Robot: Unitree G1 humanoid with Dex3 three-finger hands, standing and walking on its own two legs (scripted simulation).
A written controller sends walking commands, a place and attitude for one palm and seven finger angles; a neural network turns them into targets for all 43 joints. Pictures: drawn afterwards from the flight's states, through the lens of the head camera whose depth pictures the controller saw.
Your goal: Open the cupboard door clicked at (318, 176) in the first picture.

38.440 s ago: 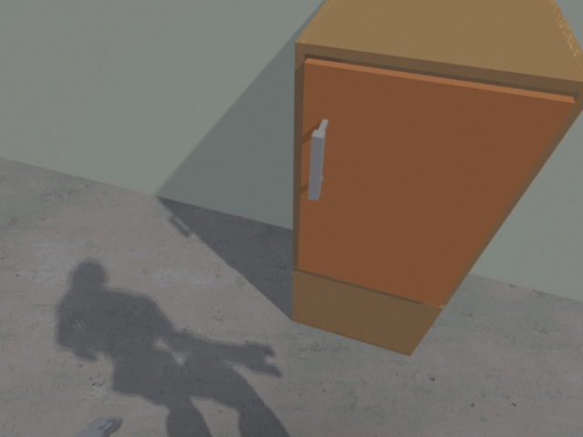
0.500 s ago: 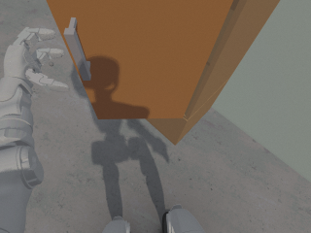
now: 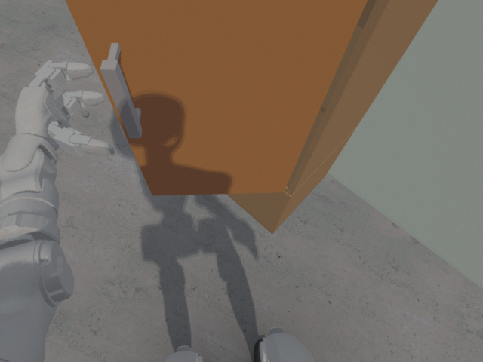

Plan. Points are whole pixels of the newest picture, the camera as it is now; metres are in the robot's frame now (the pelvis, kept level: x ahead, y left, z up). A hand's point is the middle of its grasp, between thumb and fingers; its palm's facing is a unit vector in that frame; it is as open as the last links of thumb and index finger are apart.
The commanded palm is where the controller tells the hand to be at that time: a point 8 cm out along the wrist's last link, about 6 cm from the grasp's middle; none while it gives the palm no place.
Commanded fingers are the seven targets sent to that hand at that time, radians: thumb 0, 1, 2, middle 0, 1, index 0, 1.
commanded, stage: move the hooked fingers beside the handle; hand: left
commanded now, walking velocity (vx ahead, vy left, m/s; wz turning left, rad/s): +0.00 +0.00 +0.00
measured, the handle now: (126, 94) +0.53 +0.16 +0.10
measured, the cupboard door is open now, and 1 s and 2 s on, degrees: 46 46 44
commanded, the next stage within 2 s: slide the fingers in behind the handle in 0.40 s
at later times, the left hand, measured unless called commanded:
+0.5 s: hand (92, 115) +0.48 +0.20 +0.10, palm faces +0.00 -1.00 -0.02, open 14.1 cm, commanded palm +0.46 +0.25 +0.09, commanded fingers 0.00 -0.50 0.30 -0.30 -1.20 -0.30 -1.20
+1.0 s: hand (97, 116) +0.48 +0.20 +0.10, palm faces +0.02 -1.00 +0.00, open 14.5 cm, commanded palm +0.46 +0.22 +0.09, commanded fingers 0.00 -0.50 0.30 -0.30 -1.20 -0.30 -1.20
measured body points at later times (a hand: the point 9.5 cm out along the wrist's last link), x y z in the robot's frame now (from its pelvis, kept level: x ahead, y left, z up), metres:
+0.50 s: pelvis -0.01 -0.01 +0.00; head +0.10 +0.00 +0.43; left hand +0.48 +0.26 +0.10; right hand -0.01 -0.27 -0.12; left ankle -0.04 +0.10 -0.69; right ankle +0.02 -0.13 -0.69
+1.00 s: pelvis -0.01 -0.01 +0.00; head +0.10 +0.01 +0.43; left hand +0.47 +0.25 +0.10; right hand +0.00 -0.27 -0.12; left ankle -0.04 +0.10 -0.69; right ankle +0.02 -0.13 -0.69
